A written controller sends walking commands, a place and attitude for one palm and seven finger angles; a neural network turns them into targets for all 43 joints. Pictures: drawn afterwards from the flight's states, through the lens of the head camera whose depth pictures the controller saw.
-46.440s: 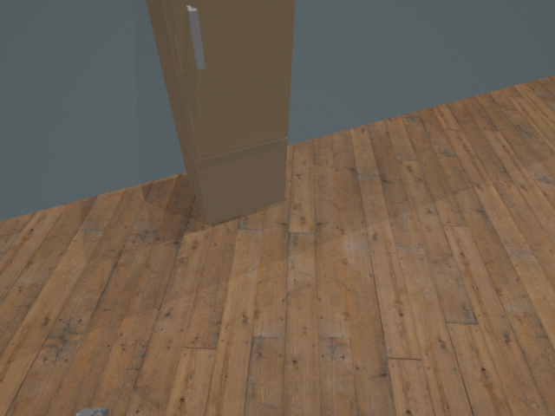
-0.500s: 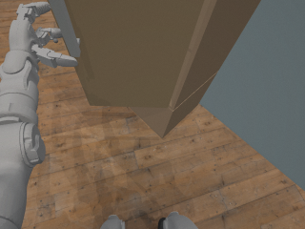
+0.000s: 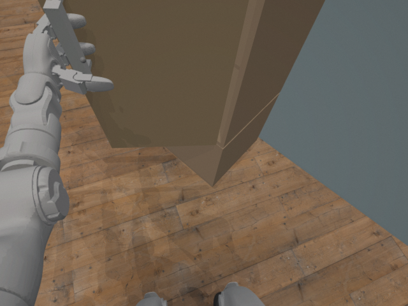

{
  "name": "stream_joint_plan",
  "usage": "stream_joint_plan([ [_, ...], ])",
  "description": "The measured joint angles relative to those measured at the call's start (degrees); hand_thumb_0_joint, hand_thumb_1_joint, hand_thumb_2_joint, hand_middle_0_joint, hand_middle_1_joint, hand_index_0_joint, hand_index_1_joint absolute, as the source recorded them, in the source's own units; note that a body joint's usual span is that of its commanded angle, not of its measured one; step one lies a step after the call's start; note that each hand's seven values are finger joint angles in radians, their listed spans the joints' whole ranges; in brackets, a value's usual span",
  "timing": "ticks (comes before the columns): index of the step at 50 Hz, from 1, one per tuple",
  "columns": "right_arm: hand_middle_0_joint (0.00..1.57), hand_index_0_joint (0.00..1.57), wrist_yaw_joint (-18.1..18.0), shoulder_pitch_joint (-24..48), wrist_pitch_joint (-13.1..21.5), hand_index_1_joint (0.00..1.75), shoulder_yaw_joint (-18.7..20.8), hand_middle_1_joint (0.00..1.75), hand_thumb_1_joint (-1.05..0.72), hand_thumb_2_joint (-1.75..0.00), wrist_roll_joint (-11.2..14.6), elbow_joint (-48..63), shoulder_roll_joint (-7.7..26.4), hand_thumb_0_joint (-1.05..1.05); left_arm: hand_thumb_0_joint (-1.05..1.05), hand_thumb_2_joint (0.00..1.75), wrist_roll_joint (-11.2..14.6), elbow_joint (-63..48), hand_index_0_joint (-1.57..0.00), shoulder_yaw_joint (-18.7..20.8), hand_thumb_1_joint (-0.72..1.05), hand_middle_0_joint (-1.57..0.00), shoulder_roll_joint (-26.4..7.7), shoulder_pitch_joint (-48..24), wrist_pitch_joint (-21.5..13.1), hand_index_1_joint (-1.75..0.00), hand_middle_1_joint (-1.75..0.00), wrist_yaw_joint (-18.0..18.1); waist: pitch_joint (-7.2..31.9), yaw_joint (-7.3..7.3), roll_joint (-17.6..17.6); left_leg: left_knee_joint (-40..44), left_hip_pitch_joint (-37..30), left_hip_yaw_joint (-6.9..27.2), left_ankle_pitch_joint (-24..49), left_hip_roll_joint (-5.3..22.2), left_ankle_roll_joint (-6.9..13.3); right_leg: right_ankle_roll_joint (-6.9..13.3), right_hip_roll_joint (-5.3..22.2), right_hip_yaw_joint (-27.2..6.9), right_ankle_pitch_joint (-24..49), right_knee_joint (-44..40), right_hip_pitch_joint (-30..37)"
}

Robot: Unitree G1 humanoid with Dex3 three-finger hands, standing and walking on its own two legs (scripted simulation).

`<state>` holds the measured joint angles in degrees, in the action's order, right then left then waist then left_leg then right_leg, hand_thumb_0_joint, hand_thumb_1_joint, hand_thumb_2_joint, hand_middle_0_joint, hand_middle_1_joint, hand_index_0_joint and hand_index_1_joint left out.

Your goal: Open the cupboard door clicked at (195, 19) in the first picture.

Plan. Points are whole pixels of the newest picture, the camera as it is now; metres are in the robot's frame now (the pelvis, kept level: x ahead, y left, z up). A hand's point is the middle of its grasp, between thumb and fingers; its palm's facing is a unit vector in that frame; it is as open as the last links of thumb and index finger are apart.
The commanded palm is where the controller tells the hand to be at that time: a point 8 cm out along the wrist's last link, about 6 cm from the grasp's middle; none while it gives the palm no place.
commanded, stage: close the thumb around the handle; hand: left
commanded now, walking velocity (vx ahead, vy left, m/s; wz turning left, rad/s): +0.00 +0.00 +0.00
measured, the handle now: (74, 40) +0.60 +0.18 +0.13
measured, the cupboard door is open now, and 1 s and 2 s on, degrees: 46 49 93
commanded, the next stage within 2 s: pull the door open along its arc in 0.56 s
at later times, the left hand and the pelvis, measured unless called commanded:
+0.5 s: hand (81, 59) +0.54 +0.16 +0.14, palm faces -0.03 -1.00 -0.01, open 5.7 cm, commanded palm +0.52 +0.20 +0.13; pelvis +0.00 -0.01 +0.00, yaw -1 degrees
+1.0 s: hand (81, 68) +0.52 +0.16 +0.14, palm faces -0.05 -1.00 -0.01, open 5.9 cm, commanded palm +0.47 +0.22 +0.13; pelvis +0.01 +0.00 +0.01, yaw -2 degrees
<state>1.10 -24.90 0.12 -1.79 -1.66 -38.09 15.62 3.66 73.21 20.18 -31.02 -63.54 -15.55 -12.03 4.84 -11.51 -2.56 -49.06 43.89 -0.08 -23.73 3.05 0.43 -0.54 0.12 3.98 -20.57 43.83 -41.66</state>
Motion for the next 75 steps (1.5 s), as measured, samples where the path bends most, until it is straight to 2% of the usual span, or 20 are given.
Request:
stream_joint_plan([
  [5, 0.2, 0.2, -0.2, -1.0, -0.8, 0.3, -0.3, 0.3, -0.9, -0.9, 0.3, 0.6, 0.0, 0.01, -0.01, 0.41, -0.5, 0.1, -0.29, 1.5, -0.24, -0.3, -1.6, 0.4, 0.0, -1.22, -1.22, -0.5, -0.5, -0.28, -0.2, 0.4, -0.1, -0.6, 0.4, 0.3, -0.1, 0.2, -0.3, -0.6, 0.4, 0.0, -0.4],
  [12, 0.2, 0.2, -0.9, -2.4, -1.2, 0.3, -0.4, 0.3, -0.9, -0.9, 0.5, 0.0, 0.3, 0.01, -0.01, 0.56, -0.5, 1.0, -0.32, 2.0, 0.1, -0.33, -3.4, -0.3, 0.3, -1.26, -1.26, -2.1, -0.9, -0.73, -0.1, 0.8, 0.3, -0.5, 0.9, 0.6, -0.4, 0.4, -0.6, -0.6, 0.9, -0.4, -0.8],
  [24, 0.2, 0.2, -1.1, -2.7, -1.4, 0.3, 0.3, 0.3, -0.9, -0.9, 0.4, -0.2, 1.2, 0.01, 0.01, 0.82, -0.3, 0.1, -0.37, 2.2, 0.71, -0.37, -3.6, 0.2, 0.6, -1.33, -1.33, -2.5, -0.7, -0.88, 0.2, 1.3, 0.1, -0.5, 1.0, 0.8, -0.4, 0.5, -0.9, -0.6, 1.3, -1.2, -0.5],
  [34, 0.2, 0.2, -0.8, -1.7, -1.5, 0.3, 0.3, 0.3, -0.9, -0.9, 0.3, 0.6, 0.7, 0.01, 0.01, 0.8, -0.1, -1.3, -0.34, 2.0, 0.73, -0.35, -2.2, 2.0, 0.6, -1.35, -1.34, -1.6, 0.0, -0.47, 0.1, 1.5, -0.8, -0.8, 0.6, 0.7, -0.3, 0.3, -0.8, -0.9, 1.0, -1.4, 0.3],
  [39, 0.2, 0.2, -0.9, -1.1, -1.7, 0.3, -0.1, 0.3, -0.9, -0.9, 0.4, 1.0, 0.4, 0.01, 0.01, 0.8, -0.8, -0.3, -0.35, 2.9, 0.72, -0.36, -2.5, 1.8, 0.2, -1.35, -1.35, -2.7, 0.0, -0.59, 0.0, 1.3, -0.9, -0.9, 0.4, 0.7, -0.2, 0.2, -0.8, -1.0, 0.8, -1.1, 0.3],
  [43, 0.2, 0.2, -0.7, -1.2, -2.1, 0.3, 0.0, 0.3, -0.9, -0.9, 0.5, 1.8, 0.2, 0.01, 0.01, 0.8, -0.2, -2.2, -0.35, 3.2, 0.72, -0.36, -2.1, 3.7, 0.4, -1.35, -1.34, -2.9, 0.4, -0.28, -0.1, 1.5, -1.3, -1.4, 0.3, 0.8, -0.2, 0.1, -0.8, -1.6, 0.7, -1.2, 0.4],
  [51, 0.2, 0.2, -0.3, -1.7, -3.6, 0.3, 0.6, 0.3, -0.9, -0.9, 1.4, 3.2, 0.2, 0.01, 0.0, 0.77, 3.1, -12.0, -0.34, 3.3, 0.71, -0.35, 2.3, 13.5, 0.7, -1.35, -1.34, -3.4, 1.4, 1.66, -0.3, 3.4, -5.1, -2.9, 0.1, 0.9, 0.0, 0.0, -1.0, -2.9, 0.7, -2.4, 3.3],
  [58, 0.2, 0.2, 0.0, 0.1, -4.0, 0.3, 1.5, 0.3, -0.9, -0.9, 2.8, 4.8, 0.0, 0.01, 0.0, 0.74, 6.4, -27.0, -0.32, 0.4, 0.7, -0.35, 8.4, 26.9, 3.2, -1.33, -1.33, -2.8, 2.2, 3.9, -0.4, 6.4, -10.4, -3.8, 0.6, 0.7, -0.1, -0.1, -0.9, -3.8, 0.9, -4.5, 8.0],
  [60, 0.2, 0.2, 0.1, 1.1, -3.6, 0.3, 1.9, 0.3, -0.9, -0.9, 3.0, 5.3, -0.2, 0.01, 0.0, 0.74, 7.2, -32.2, -0.32, -0.9, 0.7, -0.35, 11.2, 30.6, 4.7, -1.32, -1.33, -0.6, 2.3, 4.86, -0.5, 7.3, -12.0, -3.9, 0.8, 0.6, -0.1, -0.1, -0.9, -3.9, 1.1, -5.2, 9.5],
  [64, 0.2, 0.2, 0.7, 4.1, -2.1, 0.3, 2.4, 0.3, -0.9, -0.9, 2.8, 5.1, -0.9, 0.01, 0.0, 0.76, 6.5, -42.0, -0.33, -4.1, 0.68, -0.34, 19.0, 36.2, 7.4, -1.28, -1.33, 10.9, 2.1, 6.76, -0.4, 8.6, -14.5, -3.6, 1.4, 0.3, -0.3, 0.0, -0.6, -3.6, 1.4, -6.2, 12.0],
  [68, 0.2, 0.2, 1.0, 8.0, -1.5, 0.3, 2.4, 0.3, -0.9, -0.9, 1.7, 4.4, -2.0, 0.01, 0.0, 0.77, 3.1, -47.5, -0.34, -7.8, 0.68, -0.33, 26.2, 38.7, 9.5, -1.27, -1.33, 23.4, 1.7, 8.27, -0.3, 9.4, -16.4, -2.9, 2.1, -0.2, -0.6, 0.2, -0.1, -2.9, 1.4, -6.4, 13.9],
  [71, 0.2, 0.2, 0.8, 10.5, -1.7, 0.3, 2.3, 0.3, -0.9, -0.9, 0.6, 3.6, -2.9, 0.01, 0.0, 0.79, -0.1, -49.1, -0.34, -10.6, 0.68, -0.32, 30.3, 39.2, 11.6, -1.27, -1.31, 32.3, 1.6, 9.17, -0.1, 9.9, -17.6, -2.2, 2.6, -0.5, -0.8, 0.4, 0.2, -2.2, 1.3, -6.4, 15.2],
  [73, 0.2, 0.2, 0.6, 11.6, -1.9, 0.3, 2.1, 0.3, -0.9, -0.9, 0.0, 3.3, -3.4, 0.01, 0.0, 0.8, -2.1, -49.8, -0.34, -12.6, 0.69, -0.32, 32.1, 39.7, 12.8, -1.28, -1.3, 36.5, 1.5, 9.65, -0.1, 10.4, -18.5, -1.9, 3.0, -0.7, -0.9, 0.6, 0.4, -1.8, 1.2, -6.5, 16.1],
  [75, 0.2, 0.2, 0.2, 12.3, -2.2, 0.3, 1.9, 0.3, -0.9, -0.9, -0.4, 3.2, -4.0, 0.01, 0.0, 0.8, -3.5, -50.7, -0.32, -14.6, 0.7, -0.31, 33.2, 40.8, 13.7, -1.29, -1.3, 38.8, 1.4, 10.08, 0.0, 11.0, -19.5, -1.5, 3.3, -0.8, -1.1, 0.8, 0.4, -1.5, 1.3, -6.8, 17.1],
])
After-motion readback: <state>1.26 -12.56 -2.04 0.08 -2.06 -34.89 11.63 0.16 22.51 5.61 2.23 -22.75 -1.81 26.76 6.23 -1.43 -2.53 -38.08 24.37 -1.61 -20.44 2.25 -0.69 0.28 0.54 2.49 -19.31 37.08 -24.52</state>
